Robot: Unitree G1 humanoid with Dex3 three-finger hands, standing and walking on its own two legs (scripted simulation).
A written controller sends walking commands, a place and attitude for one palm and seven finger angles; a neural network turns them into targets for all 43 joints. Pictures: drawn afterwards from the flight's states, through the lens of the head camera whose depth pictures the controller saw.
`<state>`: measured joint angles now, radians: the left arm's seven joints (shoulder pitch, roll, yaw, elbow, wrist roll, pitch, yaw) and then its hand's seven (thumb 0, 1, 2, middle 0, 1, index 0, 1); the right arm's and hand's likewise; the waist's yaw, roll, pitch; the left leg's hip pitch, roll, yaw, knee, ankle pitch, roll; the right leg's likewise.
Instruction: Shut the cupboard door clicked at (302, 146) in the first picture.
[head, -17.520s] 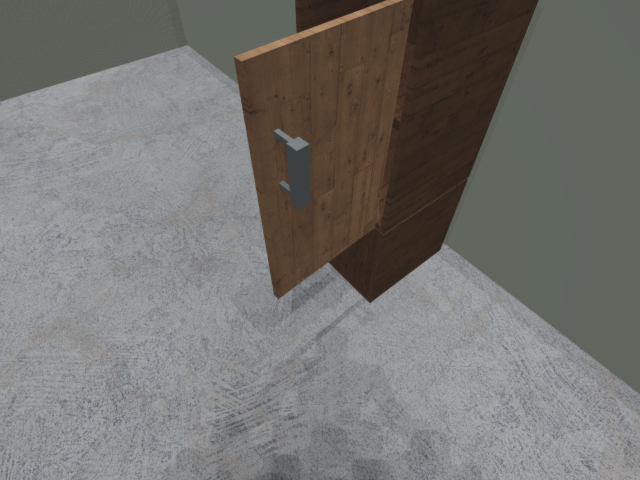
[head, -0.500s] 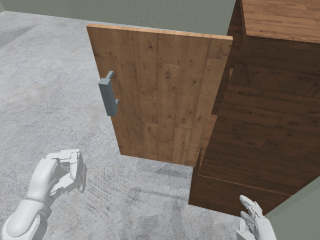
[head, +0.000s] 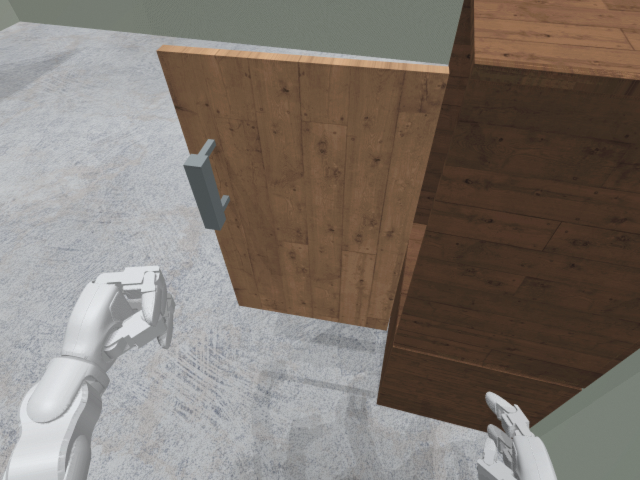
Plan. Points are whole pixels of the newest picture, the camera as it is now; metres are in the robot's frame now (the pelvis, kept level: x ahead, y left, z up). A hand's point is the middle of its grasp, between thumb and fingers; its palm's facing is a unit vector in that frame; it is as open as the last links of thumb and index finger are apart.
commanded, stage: bring the fist close to the handle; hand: left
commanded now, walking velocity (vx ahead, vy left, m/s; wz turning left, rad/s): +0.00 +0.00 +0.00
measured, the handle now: (212, 184) +0.50 +0.20 +0.09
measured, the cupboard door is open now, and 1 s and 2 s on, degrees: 93 93 84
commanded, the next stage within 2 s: push the door shut along its arc in 1.14 s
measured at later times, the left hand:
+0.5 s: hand (186, 262) +0.35 +0.19 +0.10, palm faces -0.09 -0.99 -0.05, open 3.1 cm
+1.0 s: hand (187, 240) +0.38 +0.20 +0.10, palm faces -0.09 -1.00 -0.02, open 3.1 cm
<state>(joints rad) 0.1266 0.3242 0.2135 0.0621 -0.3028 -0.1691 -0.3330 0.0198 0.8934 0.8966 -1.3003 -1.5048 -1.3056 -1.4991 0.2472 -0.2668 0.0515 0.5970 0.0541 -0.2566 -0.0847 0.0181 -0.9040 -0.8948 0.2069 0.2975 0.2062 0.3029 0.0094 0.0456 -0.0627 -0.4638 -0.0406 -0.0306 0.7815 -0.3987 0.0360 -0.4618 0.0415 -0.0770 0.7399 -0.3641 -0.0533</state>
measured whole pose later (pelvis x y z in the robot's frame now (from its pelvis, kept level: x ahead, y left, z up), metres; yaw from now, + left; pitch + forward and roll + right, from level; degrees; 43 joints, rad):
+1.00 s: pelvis +0.01 +0.02 +0.01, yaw -3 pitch +8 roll -1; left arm -0.30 0.34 0.26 0.53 -0.25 -0.23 -0.31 0.02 0.90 0.90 -1.30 -1.50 -1.30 -1.50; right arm 0.32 -0.26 0.02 0.61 0.06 -0.10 -0.05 0.02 -0.91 -0.89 0.21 0.30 0.21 0.30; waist -0.04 0.02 -0.08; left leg -0.48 -0.05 0.02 0.72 -0.38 0.07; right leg -0.50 0.03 -0.02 0.69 -0.34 -0.02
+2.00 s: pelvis +0.00 +0.02 -0.01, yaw -1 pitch +14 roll -1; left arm -0.86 0.50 0.23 1.12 -0.21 -0.29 -0.49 0.00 0.98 1.01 -1.30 -1.50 -1.30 -1.50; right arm 0.35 -0.30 0.04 0.69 0.04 -0.06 -0.05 0.01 -0.91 -0.89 0.21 0.30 0.21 0.30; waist -0.11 0.01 -0.06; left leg -0.67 -0.05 -0.01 0.83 -0.39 0.06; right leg -0.67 0.03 -0.06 0.78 -0.35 -0.04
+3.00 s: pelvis +0.02 +0.03 -0.03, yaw -4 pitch +23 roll -3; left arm -1.23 0.55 0.24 1.29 -0.10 -0.19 -0.52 0.00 0.85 0.91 -1.30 -1.50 -1.30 -1.50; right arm 0.41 -0.27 0.05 0.67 0.00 -0.01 -0.04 0.01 -0.91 -0.89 0.21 0.30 0.21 0.30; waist -0.23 0.05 -0.08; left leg -0.88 -0.02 0.02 0.97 -0.48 0.07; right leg -0.89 0.06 -0.03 0.89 -0.41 -0.02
